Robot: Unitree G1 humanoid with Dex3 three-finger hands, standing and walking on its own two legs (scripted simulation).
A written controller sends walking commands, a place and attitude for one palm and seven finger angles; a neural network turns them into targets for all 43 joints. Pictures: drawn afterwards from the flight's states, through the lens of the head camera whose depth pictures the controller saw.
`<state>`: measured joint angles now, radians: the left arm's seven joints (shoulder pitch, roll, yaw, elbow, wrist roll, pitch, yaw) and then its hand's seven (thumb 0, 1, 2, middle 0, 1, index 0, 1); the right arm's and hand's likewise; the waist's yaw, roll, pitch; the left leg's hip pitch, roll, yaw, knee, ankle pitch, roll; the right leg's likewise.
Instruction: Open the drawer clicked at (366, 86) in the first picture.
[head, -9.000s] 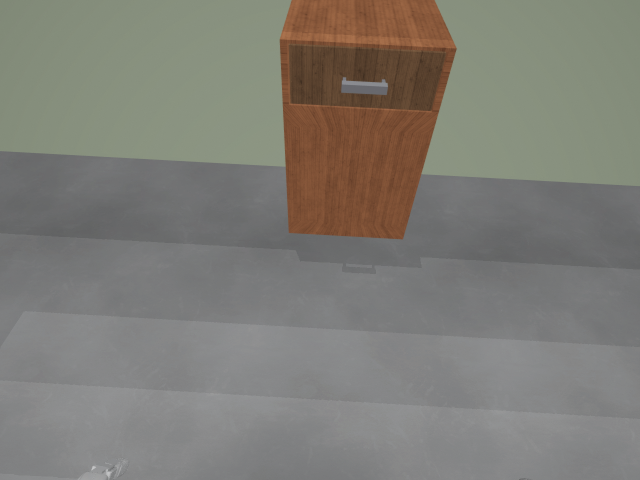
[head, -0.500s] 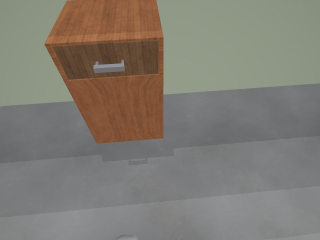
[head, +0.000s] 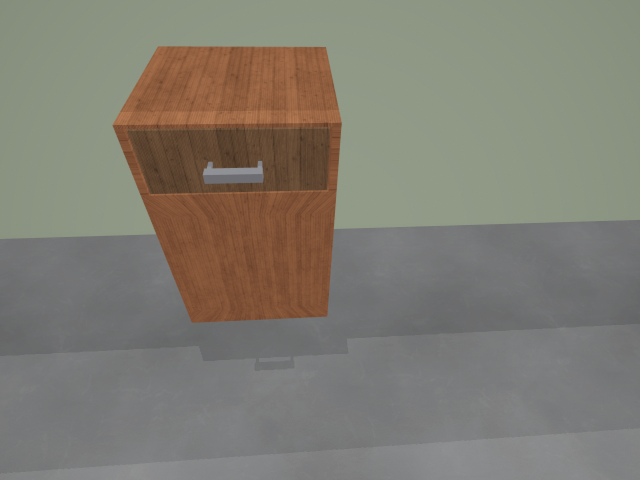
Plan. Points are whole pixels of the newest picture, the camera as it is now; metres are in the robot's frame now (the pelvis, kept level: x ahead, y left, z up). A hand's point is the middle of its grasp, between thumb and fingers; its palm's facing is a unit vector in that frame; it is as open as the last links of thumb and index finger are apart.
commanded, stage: take the last steps up to it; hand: left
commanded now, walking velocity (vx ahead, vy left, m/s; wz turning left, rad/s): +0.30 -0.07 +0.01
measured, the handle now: (234, 170) +0.78 +0.23 -0.08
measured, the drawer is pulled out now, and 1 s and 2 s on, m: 0.00 0.00 0.00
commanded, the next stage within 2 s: come to a stop and stand still in 0.68 s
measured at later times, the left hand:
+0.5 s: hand out of the picture +0.06 +0.07 -0.16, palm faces +0.14 -0.98 -0.16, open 7.3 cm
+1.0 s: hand (234, 392) +0.30 +0.16 -0.18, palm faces +0.11 -0.97 -0.21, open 7.4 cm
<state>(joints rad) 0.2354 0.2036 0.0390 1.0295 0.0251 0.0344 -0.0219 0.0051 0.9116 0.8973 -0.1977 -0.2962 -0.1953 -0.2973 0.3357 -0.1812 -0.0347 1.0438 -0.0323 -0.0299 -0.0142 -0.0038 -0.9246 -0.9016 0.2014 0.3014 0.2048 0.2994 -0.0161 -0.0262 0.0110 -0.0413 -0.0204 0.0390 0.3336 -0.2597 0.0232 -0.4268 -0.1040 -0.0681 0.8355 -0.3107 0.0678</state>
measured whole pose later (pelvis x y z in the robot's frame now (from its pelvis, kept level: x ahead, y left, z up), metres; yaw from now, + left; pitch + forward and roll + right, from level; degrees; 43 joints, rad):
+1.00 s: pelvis +0.28 -0.03 -0.01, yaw +2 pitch -2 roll +1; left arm 0.23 0.18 0.05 1.04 0.02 0.02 0.04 0.00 0.91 0.90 -0.20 -0.30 -0.19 -0.30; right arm 0.15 -0.15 -0.03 1.05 -0.02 -0.02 -0.05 -0.03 -0.95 -0.90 0.20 0.30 0.20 0.30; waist 0.01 -0.05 0.07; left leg -0.19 0.00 0.15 0.45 -0.22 0.05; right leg -0.43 -0.08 -0.04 0.90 -0.37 0.03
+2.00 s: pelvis +0.27 -0.06 +0.00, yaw +1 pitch +1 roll +1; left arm 0.32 0.18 0.04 1.12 0.02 0.03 0.00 0.00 0.91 0.90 -0.20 -0.30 -0.20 -0.30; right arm 0.35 -0.09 0.01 1.11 -0.03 -0.01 -0.04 0.01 -0.91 -0.90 0.20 0.30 0.20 0.30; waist 0.01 -0.06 -0.02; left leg -0.06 -0.02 0.03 0.32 -0.28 0.01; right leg -0.36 -0.03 -0.02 0.77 -0.33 0.03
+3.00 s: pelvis +0.23 -0.04 -0.01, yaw +1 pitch -2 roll +0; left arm 0.34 0.14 -0.01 1.09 0.02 0.01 0.02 0.00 0.91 0.90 -0.20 -0.30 -0.20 -0.30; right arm 0.33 -0.14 0.02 1.06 -0.03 0.00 -0.01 0.01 -0.92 -0.90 0.20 0.30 0.20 0.30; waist 0.01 0.00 0.02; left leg -0.19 -0.03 0.11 0.49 -0.28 0.07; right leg -0.25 -0.05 -0.04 0.51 -0.23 0.01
